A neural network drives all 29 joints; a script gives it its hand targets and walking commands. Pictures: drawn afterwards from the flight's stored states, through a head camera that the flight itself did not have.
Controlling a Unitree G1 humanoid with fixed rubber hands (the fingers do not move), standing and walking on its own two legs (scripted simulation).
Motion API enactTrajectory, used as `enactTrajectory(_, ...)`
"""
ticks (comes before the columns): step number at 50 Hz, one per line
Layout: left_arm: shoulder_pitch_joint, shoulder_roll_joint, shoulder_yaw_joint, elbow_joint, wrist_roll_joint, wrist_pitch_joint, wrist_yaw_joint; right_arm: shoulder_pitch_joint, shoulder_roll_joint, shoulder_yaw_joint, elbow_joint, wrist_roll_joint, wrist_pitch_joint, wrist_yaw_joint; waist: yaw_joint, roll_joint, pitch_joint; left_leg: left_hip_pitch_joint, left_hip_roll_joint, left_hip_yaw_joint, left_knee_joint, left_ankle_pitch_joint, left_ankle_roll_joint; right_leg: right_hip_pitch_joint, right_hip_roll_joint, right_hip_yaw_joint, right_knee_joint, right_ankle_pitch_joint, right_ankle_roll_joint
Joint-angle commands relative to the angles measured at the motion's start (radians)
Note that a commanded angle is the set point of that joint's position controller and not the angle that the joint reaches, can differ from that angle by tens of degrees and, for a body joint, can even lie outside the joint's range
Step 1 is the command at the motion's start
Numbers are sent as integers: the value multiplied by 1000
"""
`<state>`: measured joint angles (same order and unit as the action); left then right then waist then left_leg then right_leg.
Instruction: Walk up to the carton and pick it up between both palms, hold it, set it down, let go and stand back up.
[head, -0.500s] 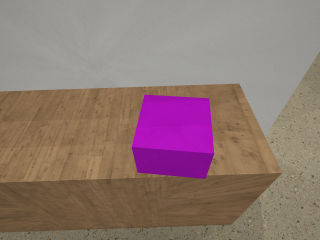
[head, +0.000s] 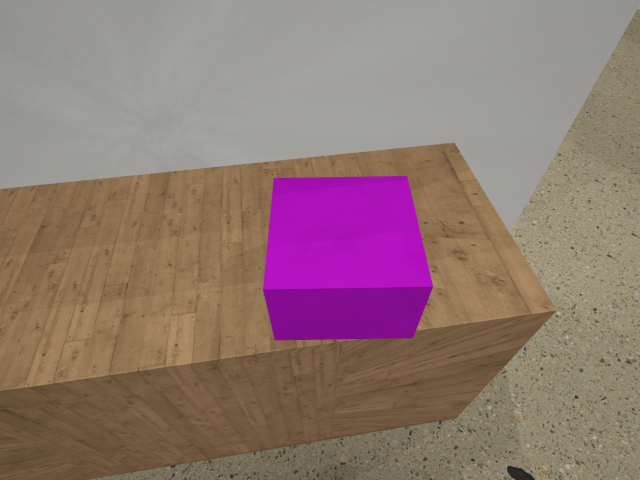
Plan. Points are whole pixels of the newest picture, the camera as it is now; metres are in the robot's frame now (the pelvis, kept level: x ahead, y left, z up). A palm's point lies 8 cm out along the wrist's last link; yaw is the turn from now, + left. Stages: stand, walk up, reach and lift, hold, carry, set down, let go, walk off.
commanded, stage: walk up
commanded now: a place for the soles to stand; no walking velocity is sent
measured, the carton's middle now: (342, 256) +0.45 -0.01 -0.03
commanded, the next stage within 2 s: reach and lift in 0.84 s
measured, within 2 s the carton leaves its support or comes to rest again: neither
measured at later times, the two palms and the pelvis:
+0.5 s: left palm out of the picture +0.06 +0.25 -0.12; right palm out of the picture +0.04 -0.27 -0.13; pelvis -0.01 +0.00 -0.01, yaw -5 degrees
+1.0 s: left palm out of the picture +0.14 +0.26 -0.14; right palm out of the picture +0.04 -0.26 -0.15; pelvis -0.02 +0.02 -0.02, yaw -4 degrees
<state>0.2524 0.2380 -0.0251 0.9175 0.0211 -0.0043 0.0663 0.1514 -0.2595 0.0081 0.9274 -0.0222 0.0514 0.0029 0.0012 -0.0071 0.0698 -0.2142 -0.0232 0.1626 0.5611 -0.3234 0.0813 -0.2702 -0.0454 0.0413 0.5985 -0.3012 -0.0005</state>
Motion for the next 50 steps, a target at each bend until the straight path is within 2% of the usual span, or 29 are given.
enactTrajectory(1,74,133,27,-41,1,-14,5,9,-160,-21,-56,-3,8,3,3,42,-11,-47,193,-160,-194,111,-45,7,-23,13,-28,194,-64)
enactTrajectory(9,57,139,31,-65,-6,-18,-5,17,-167,-19,-63,-6,9,6,-4,-30,-31,-37,177,-135,-162,-60,-47,-27,-43,87,-55,189,-77)
enactTrajectory(18,75,180,42,-85,-3,-17,-5,59,-153,-12,-74,-13,6,13,-8,-59,-37,-2,147,-124,-76,-49,-60,-108,-91,230,-106,149,-116)
enactTrajectory(20,72,176,41,-92,-3,-16,-5,71,-159,-13,-75,-12,3,13,-12,-42,-41,23,161,-133,-95,-25,-56,-129,-72,212,-82,159,-107)
enactTrajectory(22,65,152,35,-101,-5,-16,-6,80,-178,-19,-73,-8,2,10,-18,12,-49,57,211,-151,-162,8,-34,-147,-6,108,13,189,-74)
enactTrajectory(23,63,135,30,-107,-4,-16,-5,76,-188,-22,-75,-4,3,8,-20,40,-47,63,246,-157,-193,34,-16,-152,26,44,63,171,-57)
enactTrajectory(24,66,123,27,-112,-2,-16,-2,69,-191,-22,-77,1,5,6,-18,54,-43,58,270,-156,-198,70,0,-152,38,9,84,130,-50)
enactTrajectory(26,83,117,27,-120,1,-17,2,49,-187,-18,-85,2,10,6,-7,72,-37,10,283,-130,-173,118,23,-117,31,0,100,101,-57)
enactTrajectory(27,92,122,29,-123,1,-18,3,41,-183,-16,-89,0,13,8,0,72,-36,-16,272,-105,-154,119,24,-93,24,10,97,132,-64)
enactTrajectory(29,100,137,35,-130,0,-20,4,38,-174,-12,-94,-7,17,13,6,47,-42,-65,230,-59,-99,92,5,-42,-2,61,71,235,-77)
enactTrajectory(31,118,166,44,-131,-4,-18,6,39,-164,-7,-100,-10,24,19,14,-9,-46,-98,186,-43,-21,46,-27,-25,-51,165,20,268,-104)
enactTrajectory(34,112,220,61,-129,-7,-14,9,66,-138,0,-112,-9,30,24,8,-125,-31,-67,102,-88,123,-84,-78,-129,-190,433,-163,148,-209)
enactTrajectory(35,95,226,63,-133,-5,-12,10,81,-134,-2,-113,-10,27,23,1,-140,-16,-66,93,-111,128,-126,-80,-151,-211,478,-193,106,-227)
enactTrajectory(36,84,225,63,-136,-2,-12,10,93,-135,-4,-114,-13,21,22,-5,-140,-12,-56,97,-128,109,-130,-77,-161,-209,482,-198,93,-225)
enactTrajectory(38,47,209,54,-147,0,-11,5,121,-145,-8,-111,-11,2,20,-26,-131,-38,-3,126,-144,14,-30,-68,-173,-157,398,-159,118,-175)
enactTrajectory(39,19,192,49,-156,-1,-10,1,140,-155,-13,-105,-8,-6,19,-40,-120,-58,42,153,-158,-45,42,-65,-185,-111,322,-107,142,-137)
enactTrajectory(40,-14,164,42,-168,-2,-10,-3,164,-178,-22,-96,-3,-13,16,-52,-76,-75,88,200,-192,-124,132,-55,-197,-39,206,1,190,-90)
enactTrajectory(41,-11,125,36,-169,-7,-11,-4,155,-208,-33,-93,-1,-16,12,-44,-2,-80,125,280,-244,-196,195,-40,-220,48,64,130,154,-47)
enactTrajectory(42,2,96,30,-162,-7,-9,1,140,-210,-35,-102,5,-14,5,-42,33,-69,148,343,-283,-215,292,-22,-257,75,-7,170,-52,-33)
enactTrajectory(43,-410,163,51,-276,-35,167,-17,-422,-106,-131,-58,-89,-159,49,41,9,-62,-472,122,-229,39,57,-144,-81,0,-69,178,-66,-53)
enactTrajectory(44,-370,136,8,-270,-24,251,26,-303,-203,-150,-26,-94,-186,95,-9,158,-9,-380,159,-265,-96,-250,-144,-97,47,-147,255,-59,-54)
enactTrajectory(45,-347,88,-3,-290,-23,286,37,-272,-221,-147,-26,-103,-187,125,-12,138,43,-502,180,-308,-162,-351,-146,-11,33,-113,278,-34,-47)
enactTrajectory(46,-352,97,-20,-289,-30,321,45,-255,-213,-171,-7,-113,-198,141,-23,117,1,-375,192,-307,-125,-233,-170,-108,12,-116,257,-22,-49)
enactTrajectory(47,-335,73,-30,-322,-43,356,44,-222,-204,-179,-32,-101,-203,144,-20,79,-54,-243,194,-311,-62,-126,-185,-180,3,-127,235,1,-48)
enactTrajectory(48,-314,70,-27,-369,-45,392,36,-181,-206,-182,-65,-80,-197,140,-15,67,-93,-162,194,-302,-24,-61,-187,-201,11,-133,213,37,-49)
enactTrajectory(49,-283,100,-13,-386,-45,419,14,-140,-201,-196,-52,-68,-194,127,-15,39,-179,8,200,-268,69,310,-196,-263,39,-161,200,124,-27)
enactTrajectory(50,-260,100,31,-460,-23,445,-16,-125,-222,-194,-65,-30,-196,114,7,4,-312,134,182,-268,164,558,-203,-253,73,-155,189,188,-21)
